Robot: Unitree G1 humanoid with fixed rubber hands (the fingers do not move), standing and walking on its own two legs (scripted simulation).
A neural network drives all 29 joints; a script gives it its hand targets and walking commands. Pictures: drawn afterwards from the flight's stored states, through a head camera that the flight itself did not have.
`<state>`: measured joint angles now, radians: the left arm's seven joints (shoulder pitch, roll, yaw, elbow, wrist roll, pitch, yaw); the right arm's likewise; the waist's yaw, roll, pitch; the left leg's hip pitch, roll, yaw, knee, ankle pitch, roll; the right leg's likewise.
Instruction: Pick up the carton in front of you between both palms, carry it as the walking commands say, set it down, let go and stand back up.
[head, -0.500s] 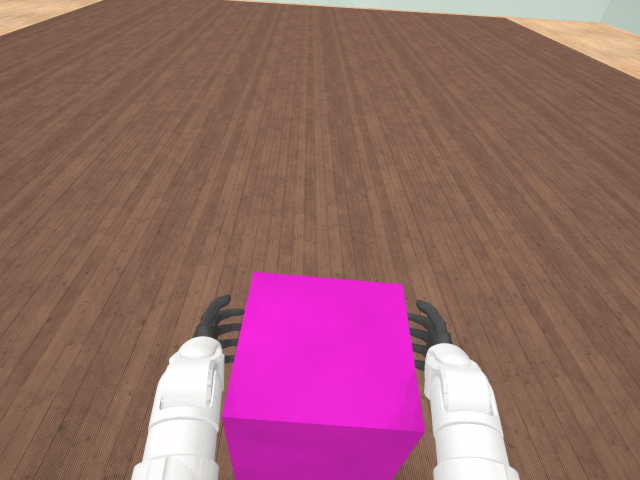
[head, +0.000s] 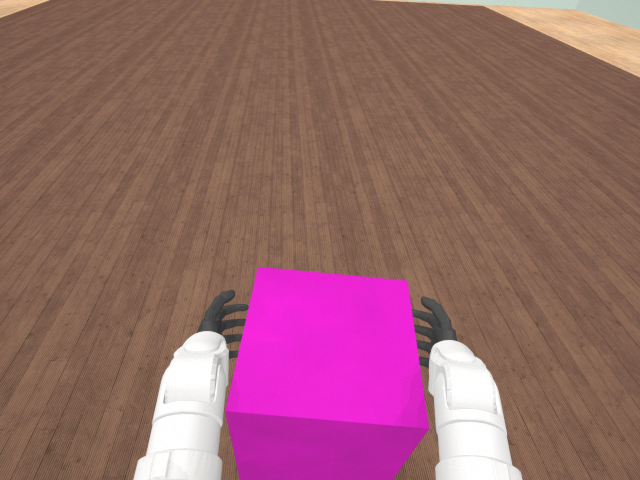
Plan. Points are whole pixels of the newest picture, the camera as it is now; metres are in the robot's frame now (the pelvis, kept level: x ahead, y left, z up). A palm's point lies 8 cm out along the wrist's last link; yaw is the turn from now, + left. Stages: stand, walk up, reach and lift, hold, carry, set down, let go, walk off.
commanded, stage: set down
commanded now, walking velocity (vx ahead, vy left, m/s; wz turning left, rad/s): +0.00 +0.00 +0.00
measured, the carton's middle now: (321, 383) +0.29 +0.00 -0.04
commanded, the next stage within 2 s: none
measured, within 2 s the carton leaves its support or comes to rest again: neither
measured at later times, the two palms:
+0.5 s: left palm (226, 394) +0.33 +0.15 -0.15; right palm (402, 399) +0.33 -0.14 -0.14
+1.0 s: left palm (229, 395) +0.41 +0.18 -0.30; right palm (372, 406) +0.39 -0.12 -0.28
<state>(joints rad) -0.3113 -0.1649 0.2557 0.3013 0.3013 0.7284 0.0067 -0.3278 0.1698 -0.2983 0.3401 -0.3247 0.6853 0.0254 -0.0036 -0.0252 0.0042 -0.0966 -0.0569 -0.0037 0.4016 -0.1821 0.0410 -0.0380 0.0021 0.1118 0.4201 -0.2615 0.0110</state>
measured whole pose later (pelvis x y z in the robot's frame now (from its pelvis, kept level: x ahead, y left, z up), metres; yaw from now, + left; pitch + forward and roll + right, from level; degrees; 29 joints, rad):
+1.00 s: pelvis -0.07 +0.00 -0.20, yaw -3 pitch +43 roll -6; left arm -1.01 0.06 0.36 0.65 0.28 0.31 -0.03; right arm -0.89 0.16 -0.57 0.51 -0.20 0.23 -0.10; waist 0.01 -0.05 -0.10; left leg -1.81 -0.05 -0.05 1.48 -0.41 0.03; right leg -1.71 0.08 0.03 1.47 -0.52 0.07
